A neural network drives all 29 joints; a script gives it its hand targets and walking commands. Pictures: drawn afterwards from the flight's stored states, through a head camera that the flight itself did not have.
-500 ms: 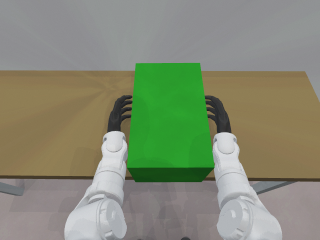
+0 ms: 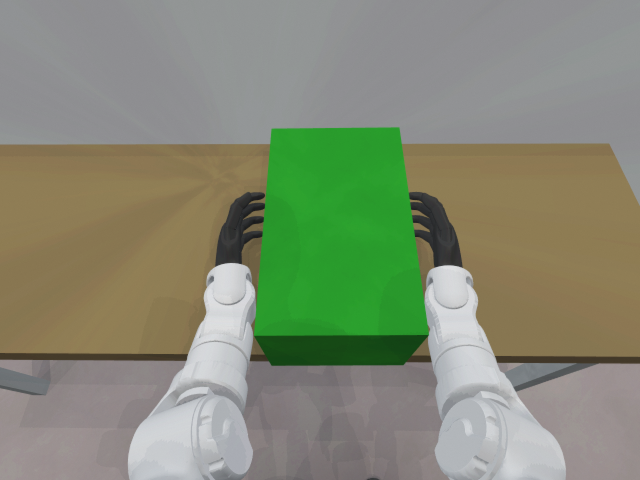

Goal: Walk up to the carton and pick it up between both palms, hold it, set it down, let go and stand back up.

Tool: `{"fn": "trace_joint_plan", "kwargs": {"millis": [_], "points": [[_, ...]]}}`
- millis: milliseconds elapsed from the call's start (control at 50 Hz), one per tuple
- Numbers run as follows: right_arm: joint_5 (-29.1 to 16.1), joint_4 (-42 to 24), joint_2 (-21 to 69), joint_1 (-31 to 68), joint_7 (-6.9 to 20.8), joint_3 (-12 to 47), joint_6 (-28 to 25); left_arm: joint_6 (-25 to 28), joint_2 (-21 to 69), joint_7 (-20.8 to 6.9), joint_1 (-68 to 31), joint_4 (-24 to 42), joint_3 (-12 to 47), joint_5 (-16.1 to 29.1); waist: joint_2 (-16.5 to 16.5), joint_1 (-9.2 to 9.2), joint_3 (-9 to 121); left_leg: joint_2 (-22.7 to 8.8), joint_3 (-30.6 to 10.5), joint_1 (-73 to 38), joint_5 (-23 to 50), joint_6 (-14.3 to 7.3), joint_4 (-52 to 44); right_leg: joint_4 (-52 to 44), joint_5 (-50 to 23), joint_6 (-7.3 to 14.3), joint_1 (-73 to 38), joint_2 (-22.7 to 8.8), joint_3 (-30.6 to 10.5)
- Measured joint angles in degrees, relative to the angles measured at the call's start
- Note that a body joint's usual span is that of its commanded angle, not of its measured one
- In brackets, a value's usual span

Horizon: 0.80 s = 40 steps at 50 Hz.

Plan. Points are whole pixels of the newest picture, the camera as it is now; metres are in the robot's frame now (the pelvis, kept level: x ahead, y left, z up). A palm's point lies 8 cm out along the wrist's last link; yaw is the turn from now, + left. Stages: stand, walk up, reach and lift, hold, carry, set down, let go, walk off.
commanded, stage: reach and lift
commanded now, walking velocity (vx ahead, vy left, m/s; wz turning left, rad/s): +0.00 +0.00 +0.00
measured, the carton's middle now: (336, 245) +0.43 -0.04 -0.03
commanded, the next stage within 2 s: none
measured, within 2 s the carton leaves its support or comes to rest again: leaves its support in 0.40 s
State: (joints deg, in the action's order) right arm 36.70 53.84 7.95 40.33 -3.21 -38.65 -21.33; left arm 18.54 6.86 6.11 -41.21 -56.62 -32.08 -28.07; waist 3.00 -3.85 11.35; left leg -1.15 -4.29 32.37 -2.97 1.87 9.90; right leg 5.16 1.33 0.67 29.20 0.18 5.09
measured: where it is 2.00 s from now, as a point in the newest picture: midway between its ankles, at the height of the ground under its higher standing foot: outside the picture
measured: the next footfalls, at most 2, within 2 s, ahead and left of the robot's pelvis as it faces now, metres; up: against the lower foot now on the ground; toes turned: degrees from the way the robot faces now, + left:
none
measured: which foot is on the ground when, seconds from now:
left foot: down 0.00-1.00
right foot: down 0.00-1.00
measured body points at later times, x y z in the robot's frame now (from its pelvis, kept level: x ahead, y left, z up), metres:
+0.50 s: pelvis -0.01 +0.01 +0.00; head +0.07 +0.01 +0.44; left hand +0.40 +0.11 +0.01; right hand +0.38 -0.17 +0.02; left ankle -0.02 +0.14 -0.74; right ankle -0.03 -0.11 -0.74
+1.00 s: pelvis -0.03 -0.01 +0.01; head -0.01 -0.01 +0.46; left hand +0.39 +0.11 +0.07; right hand +0.37 -0.16 +0.08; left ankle -0.02 +0.14 -0.74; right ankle -0.03 -0.11 -0.74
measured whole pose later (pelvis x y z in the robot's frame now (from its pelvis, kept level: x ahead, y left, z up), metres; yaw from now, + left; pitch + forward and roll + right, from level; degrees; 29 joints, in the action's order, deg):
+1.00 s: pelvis -0.03 -0.01 +0.01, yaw +2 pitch +9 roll -1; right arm 27.4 51.8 7.6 39.8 -6.0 -29.7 -7.6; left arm 6.1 3.7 3.1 -43.6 -58.6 -29.0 -21.2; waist 0.7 -4.5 7.0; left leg -1.6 -6.0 17.5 -2.8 2.6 10.9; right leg 7.8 2.7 1.5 14.4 0.8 6.3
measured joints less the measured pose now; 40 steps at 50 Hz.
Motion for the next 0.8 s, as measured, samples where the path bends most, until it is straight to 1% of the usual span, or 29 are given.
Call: {"fn": "trace_joint_plan", "kwargs": {"millis": [120, 260, 380, 520, 600, 680, 800], "points": [[-1.22, 1.50, -1.12, -0.66, -1.28, 1.89, -1.15, 0.19, -0.08, 0.33, -0.10, -1.35, 1.10, 1.66, -0.25, -0.05, 1.43, 0.10, -0.09, 1.13, 0.26, -0.16, 0.00, -0.48, -0.44, -0.10, 0.81, -0.06, 0.04], [-4.82, 2.83, -2.18, -2.21, -2.12, 4.66, -1.36, -0.41, -0.13, 1.17, 0.79, -1.98, 3.68, 4.31, -0.84, -0.59, 2.62, 0.54, -0.13, 1.59, 0.44, -0.50, 0.26, -0.44, -0.64, -0.52, 1.07, -0.46, -0.14], [-8.53, 3.69, -2.53, -3.53, -2.40, 7.21, 0.07, -2.33, -0.62, 1.68, 2.21, -2.06, 6.31, 6.47, -1.44, -0.96, 3.81, 0.72, 0.07, 1.39, 0.18, -0.61, 1.13, 0.32, -0.48, -0.73, 0.86, -0.64, -0.44], [-11.71, 3.75, -3.53, -3.46, -2.03, 10.37, 2.93, -4.97, -1.30, 2.70, 2.90, -1.61, 9.41, 9.00, -1.69, -0.61, 4.49, 0.45, 0.00, 0.28, -0.01, -0.32, 2.19, 1.59, -0.20, -0.47, -0.13, -0.36, -0.46], [-12.05, 3.25, -3.82, -2.22, -1.80, 10.90, 4.77, -6.35, -1.67, 2.94, 1.91, -1.42, 9.88, 10.24, -1.41, -0.45, 4.35, 0.17, -0.40, -1.01, 0.05, 0.01, 2.55, 2.41, 0.09, -0.12, -1.30, -0.08, -0.12], [-11.74, 2.51, -3.86, -0.35, -1.82, 10.70, 7.10, -7.49, -2.29, 2.65, -0.43, -2.40, 9.07, 10.71, -1.14, -0.41, 2.82, -0.12, -0.88, -3.79, 0.06, 0.32, 2.65, 3.04, 0.49, 0.27, -3.97, 0.24, 0.32], [-10.04, 1.20, -2.76, 1.92, -2.46, 9.38, 10.71, -9.07, -3.44, 0.63, -3.92, -4.66, 5.52, 9.75, -1.27, -0.73, -0.65, -0.49, -1.31, -9.38, 0.00, 0.62, 2.19, 3.56, 1.20, 0.72, -9.23, 0.60, 0.73]]}}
